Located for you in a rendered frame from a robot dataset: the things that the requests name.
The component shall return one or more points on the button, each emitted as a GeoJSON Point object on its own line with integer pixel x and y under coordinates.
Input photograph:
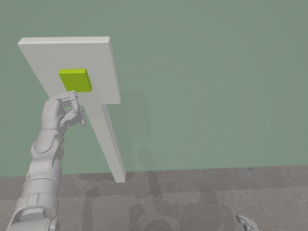
{"type": "Point", "coordinates": [76, 79]}

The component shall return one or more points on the robot left forearm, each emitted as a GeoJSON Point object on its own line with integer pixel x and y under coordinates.
{"type": "Point", "coordinates": [39, 198]}

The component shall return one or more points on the left robot hand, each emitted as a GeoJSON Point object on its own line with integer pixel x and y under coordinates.
{"type": "Point", "coordinates": [55, 117]}

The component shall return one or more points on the robot left upper arm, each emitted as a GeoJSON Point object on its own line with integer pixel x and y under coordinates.
{"type": "Point", "coordinates": [39, 224]}

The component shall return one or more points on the right robot hand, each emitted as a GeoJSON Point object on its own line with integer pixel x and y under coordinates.
{"type": "Point", "coordinates": [247, 224]}

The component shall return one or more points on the panel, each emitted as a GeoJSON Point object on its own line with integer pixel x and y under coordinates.
{"type": "Point", "coordinates": [48, 55]}

